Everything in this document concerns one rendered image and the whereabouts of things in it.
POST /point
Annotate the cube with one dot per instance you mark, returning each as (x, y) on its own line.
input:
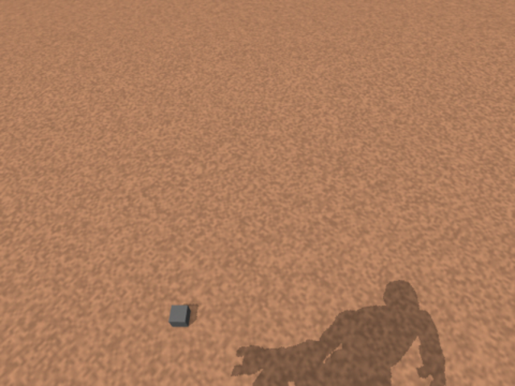
(179, 315)

